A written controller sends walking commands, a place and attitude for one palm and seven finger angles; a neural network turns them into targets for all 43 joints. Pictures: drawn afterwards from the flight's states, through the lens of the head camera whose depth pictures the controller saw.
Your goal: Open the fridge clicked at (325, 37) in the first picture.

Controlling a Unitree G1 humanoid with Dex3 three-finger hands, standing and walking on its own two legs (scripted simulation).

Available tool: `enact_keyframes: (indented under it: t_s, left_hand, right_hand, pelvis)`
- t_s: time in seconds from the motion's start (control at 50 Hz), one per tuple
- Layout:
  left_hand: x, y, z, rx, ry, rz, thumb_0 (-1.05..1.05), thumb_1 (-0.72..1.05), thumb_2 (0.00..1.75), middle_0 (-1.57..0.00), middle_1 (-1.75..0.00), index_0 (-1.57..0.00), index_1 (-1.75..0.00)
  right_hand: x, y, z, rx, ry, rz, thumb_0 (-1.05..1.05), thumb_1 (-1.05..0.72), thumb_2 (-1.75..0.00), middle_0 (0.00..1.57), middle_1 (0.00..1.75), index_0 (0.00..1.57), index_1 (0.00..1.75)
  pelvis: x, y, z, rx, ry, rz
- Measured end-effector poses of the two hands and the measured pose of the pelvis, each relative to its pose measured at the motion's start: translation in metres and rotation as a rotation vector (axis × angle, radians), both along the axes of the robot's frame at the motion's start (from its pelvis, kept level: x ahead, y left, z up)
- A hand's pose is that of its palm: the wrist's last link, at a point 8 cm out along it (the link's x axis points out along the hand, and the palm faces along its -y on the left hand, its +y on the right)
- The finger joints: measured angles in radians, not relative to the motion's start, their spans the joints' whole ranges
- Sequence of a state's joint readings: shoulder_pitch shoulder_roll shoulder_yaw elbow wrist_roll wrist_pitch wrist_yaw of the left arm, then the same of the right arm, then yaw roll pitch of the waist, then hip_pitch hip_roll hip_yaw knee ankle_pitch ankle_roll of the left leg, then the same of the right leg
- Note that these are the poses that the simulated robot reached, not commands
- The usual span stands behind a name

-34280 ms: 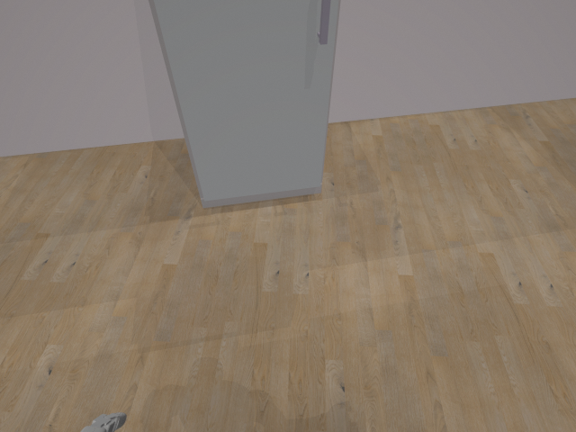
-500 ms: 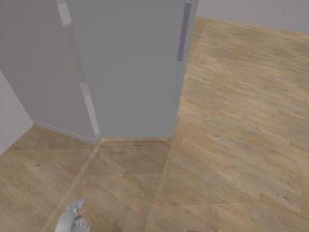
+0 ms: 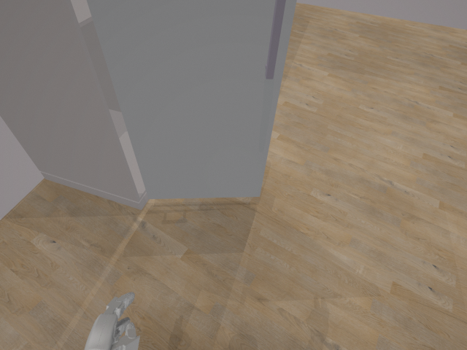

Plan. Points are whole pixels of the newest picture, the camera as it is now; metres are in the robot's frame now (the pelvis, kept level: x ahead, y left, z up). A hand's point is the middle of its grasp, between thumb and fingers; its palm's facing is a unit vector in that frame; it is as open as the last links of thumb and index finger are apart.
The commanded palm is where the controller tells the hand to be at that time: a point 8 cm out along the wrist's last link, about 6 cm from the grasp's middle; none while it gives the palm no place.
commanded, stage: stop stepping back and stand still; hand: right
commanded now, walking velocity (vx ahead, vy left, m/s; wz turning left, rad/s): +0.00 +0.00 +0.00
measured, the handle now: (274, 31) +0.88 -0.06 +0.15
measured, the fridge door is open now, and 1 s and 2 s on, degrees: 68 68 68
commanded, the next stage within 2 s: let the arm hang, fingers relaxed in 0.34 s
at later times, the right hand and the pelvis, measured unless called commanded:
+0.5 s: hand (448, 258) +0.24 -0.28 +0.11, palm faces +0.30 +0.81 -0.51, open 7.4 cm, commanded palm none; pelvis +0.02 -0.02 +0.00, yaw +0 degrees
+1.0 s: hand out of the picture +0.02 -0.23 -0.16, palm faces -0.07 +0.96 -0.25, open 7.2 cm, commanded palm none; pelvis +0.00 -0.02 +0.01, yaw +1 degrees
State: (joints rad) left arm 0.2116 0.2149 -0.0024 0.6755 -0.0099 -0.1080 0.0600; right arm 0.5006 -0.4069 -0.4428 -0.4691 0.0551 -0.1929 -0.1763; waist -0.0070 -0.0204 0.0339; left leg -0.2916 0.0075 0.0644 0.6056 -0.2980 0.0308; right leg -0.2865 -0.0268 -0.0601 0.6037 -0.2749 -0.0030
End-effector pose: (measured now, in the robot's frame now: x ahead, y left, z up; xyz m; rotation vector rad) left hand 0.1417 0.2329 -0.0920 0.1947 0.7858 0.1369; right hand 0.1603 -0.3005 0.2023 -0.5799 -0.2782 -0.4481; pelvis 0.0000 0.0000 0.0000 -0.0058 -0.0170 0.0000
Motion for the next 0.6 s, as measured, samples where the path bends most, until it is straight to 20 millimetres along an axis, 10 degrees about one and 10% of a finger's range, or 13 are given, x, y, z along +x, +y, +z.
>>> enact_keyframes:
  t_s: [0.12,0.44,0.5,0.6]
  left_hand:
    - [0.02,0.001,0.016,0.036,-0.038,0.028,0.02,0.9,0.9,-0.2,-0.3,-0.21,-0.3]
    - [0.054,-0.01,0.034,0.03,-0.11,0.029,0.01,0.9,0.9,-0.2,-0.3,-0.21,-0.3]
    - [0.05,-0.007,0.018,0.009,-0.062,-0.033,0.01,0.9,0.9,-0.2,-0.3,-0.2,-0.3]
    - [0.021,0.001,-0.014,-0.006,0.079,-0.015,0.01,0.9,0.9,-0.2,-0.3,-0.21,-0.3]
  right_hand:
    - [0.016,-0.001,-0.026,0.081,0.097,0.02,0.01,-0.89,-0.9,0.21,0.3,0.21,0.3]
    - [0.034,-0.007,-0.009,0.023,0.08,0.059,0.01,-0.89,-0.9,0.21,0.3,0.21,0.3]
    - [0.045,-0.017,-0.063,0.081,0.275,0.054,0.01,-0.9,-0.9,0.2,0.3,0.21,0.3]
    - [0.024,-0.002,-0.22,0.345,0.881,-0.021,0.01,-0.91,-0.9,0.2,0.3,0.2,0.3]
  pelvis:
    - [0.015,-0.005,0.004,0.003,0.01,0.009]
    - [0.024,-0.012,0.008,0.014,0.034,0.026]
    - [0.019,-0.017,0.004,0.013,0.048,0.006]
    - [0.011,-0.023,-0.004,0.001,0.053,0.008]
